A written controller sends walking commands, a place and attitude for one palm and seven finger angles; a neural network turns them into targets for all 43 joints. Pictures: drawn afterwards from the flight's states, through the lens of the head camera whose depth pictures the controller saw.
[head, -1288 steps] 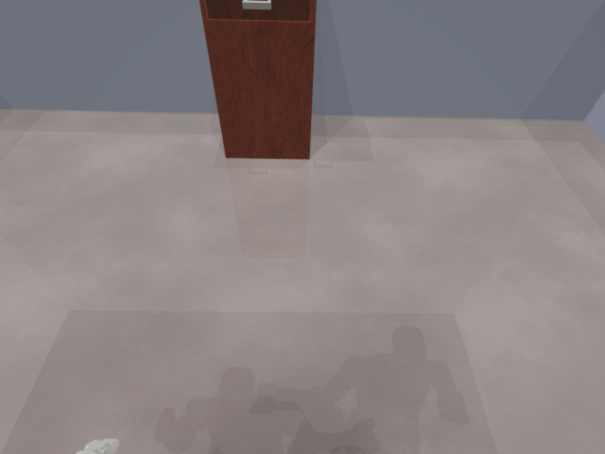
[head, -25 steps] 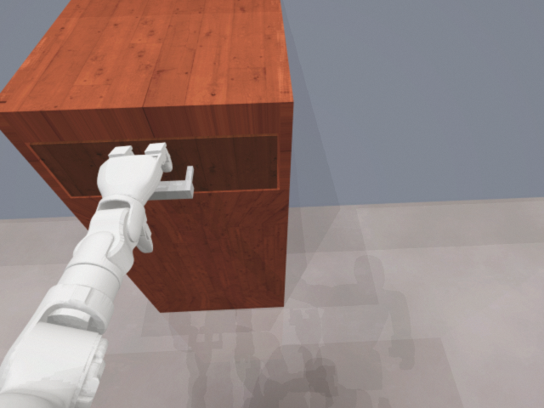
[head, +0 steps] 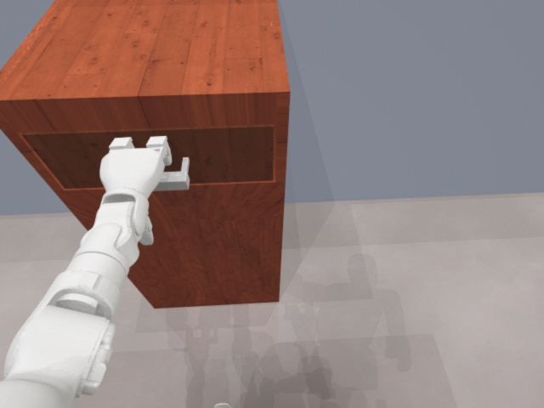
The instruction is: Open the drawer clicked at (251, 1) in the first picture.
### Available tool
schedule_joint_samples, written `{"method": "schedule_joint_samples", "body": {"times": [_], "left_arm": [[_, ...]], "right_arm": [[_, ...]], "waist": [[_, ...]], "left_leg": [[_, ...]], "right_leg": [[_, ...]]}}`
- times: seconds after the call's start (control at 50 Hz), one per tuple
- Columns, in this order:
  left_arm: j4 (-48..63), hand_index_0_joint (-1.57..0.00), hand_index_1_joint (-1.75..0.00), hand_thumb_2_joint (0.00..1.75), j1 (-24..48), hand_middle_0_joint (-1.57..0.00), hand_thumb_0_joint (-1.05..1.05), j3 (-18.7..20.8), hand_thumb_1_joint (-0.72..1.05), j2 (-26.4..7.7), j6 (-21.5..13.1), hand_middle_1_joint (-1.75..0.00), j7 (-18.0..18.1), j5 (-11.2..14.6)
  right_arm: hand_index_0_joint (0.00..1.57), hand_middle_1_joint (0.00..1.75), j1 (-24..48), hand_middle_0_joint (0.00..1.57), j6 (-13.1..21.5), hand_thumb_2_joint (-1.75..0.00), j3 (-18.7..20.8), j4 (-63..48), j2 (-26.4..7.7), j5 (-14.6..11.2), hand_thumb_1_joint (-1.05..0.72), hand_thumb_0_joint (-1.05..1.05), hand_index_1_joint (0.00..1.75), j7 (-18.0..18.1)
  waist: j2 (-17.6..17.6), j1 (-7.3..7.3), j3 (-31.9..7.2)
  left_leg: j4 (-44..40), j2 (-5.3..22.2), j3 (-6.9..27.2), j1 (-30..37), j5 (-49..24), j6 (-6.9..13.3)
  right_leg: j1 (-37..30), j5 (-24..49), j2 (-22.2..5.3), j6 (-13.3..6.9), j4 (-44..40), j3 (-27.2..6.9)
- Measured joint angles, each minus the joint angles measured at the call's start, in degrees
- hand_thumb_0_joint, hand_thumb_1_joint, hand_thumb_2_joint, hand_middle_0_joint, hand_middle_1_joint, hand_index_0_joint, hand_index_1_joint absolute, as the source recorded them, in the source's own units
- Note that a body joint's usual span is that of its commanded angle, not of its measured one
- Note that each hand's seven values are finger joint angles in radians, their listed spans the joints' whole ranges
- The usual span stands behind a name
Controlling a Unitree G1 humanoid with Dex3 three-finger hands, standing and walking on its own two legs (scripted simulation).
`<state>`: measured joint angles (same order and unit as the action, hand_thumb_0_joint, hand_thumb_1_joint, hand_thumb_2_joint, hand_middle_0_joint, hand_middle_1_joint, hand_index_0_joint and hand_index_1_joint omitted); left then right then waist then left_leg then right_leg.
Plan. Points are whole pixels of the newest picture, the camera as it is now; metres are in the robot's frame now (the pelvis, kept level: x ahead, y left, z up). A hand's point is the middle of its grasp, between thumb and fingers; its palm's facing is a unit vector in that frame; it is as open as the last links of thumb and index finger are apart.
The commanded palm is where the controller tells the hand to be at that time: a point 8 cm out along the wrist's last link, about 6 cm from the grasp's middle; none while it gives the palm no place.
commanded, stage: lower the fingers behind the handle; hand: left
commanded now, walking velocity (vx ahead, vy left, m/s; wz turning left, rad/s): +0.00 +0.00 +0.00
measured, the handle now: (158, 172) +0.50 +0.20 +0.03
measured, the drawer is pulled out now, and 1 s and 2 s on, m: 0.00 0.00 0.00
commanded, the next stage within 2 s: lift the fingers back up to retry in 0.48 s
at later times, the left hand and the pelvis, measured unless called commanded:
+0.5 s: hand (144, 194) +0.45 +0.21 +0.04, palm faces +0.00 -0.01 -1.00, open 13.9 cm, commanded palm +0.42 +0.21 +0.07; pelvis +0.00 +0.00 +0.00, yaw +0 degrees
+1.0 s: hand (133, 182) +0.45 +0.22 +0.06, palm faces +0.02 -0.04 -1.00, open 13.9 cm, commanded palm +0.42 +0.22 +0.13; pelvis +0.01 +0.01 +0.01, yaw +0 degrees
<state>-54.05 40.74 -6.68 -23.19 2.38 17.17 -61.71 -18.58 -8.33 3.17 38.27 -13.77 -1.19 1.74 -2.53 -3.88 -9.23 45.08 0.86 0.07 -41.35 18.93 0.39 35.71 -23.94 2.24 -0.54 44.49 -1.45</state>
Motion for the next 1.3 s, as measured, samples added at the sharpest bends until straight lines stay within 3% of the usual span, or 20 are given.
{"method": "schedule_joint_samples", "body": {"times": [0.62,0.86,1.02,1.16,1.3], "left_arm": [[1.3,-0.32,-1.20,0.31,-1.0,-0.22,0.00,0.4,-0.49,0.2,-0.5,-1.26,1.1,0.1],[5.6,-0.32,-1.20,0.31,-4.2,-0.28,0.00,2.0,-0.49,-0.7,-1.1,-1.22,-1.4,1.2],[9.1,-0.32,-1.20,0.31,-4.3,-0.31,0.00,1.1,-0.49,-1.2,0.0,-1.21,-3.4,2.5],[12.4,-0.33,-1.20,0.31,-4.8,-0.32,0.00,-0.3,-0.49,-1.3,1.2,-1.20,-7.5,4.0],[11.8,-0.33,-1.21,0.31,-2.8,-0.32,0.00,-1.2,-0.49,-0.6,1.3,-1.20,-9.1,4.0]], "right_arm": [[0.20,0.30,-0.2,0.20,0.1,-0.90,-0.3,0.0,0.2,0.0,-0.91,0.01,0.30,0.0],[0.20,0.30,0.6,0.20,0.5,-0.90,0.1,-0.2,0.4,-0.2,-0.91,0.01,0.30,0.5],[0.20,0.30,1.2,0.20,0.7,-0.90,0.2,0.5,0.2,-0.4,-0.91,0.01,0.30,0.6],[0.20,0.30,2.2,0.20,0.2,-0.90,0.0,-0.1,-0.2,-0.8,-0.91,0.01,0.30,0.6],[0.20,0.30,3.8,0.20,-0.2,-0.90,-0.8,-0.4,-0.4,-1.1,-0.91,0.01,0.30,0.7]], "waist": [[-0.1,0.16,-0.3],[-0.3,0.05,0.9],[-0.6,0.78,1.4],[-0.9,1.35,1.7],[-0.8,1.98,2.2]], "left_leg": [[1.6,0.1,-0.1,-1.5,0.5,0.2],[-0.4,0.0,-0.4,1.9,0.4,0.4],[-2.5,-0.4,-0.2,4.9,0.1,0.5],[-4.8,-0.7,-0.2,8.0,-0.4,0.5],[-6.3,-0.9,-0.1,9.9,-0.9,0.2]], "right_leg": [[1.4,-0.3,0.1,0.2,1.3,-0.1],[-2.1,0.1,0.0,0.4,-1.2,-0.4],[-5.3,0.5,-0.4,0.4,-3.5,-0.2],[-8.4,0.9,-0.7,0.4,-5.6,-0.3],[-10.0,1.0,-1.0,0.1,-6.4,-0.2]]}}
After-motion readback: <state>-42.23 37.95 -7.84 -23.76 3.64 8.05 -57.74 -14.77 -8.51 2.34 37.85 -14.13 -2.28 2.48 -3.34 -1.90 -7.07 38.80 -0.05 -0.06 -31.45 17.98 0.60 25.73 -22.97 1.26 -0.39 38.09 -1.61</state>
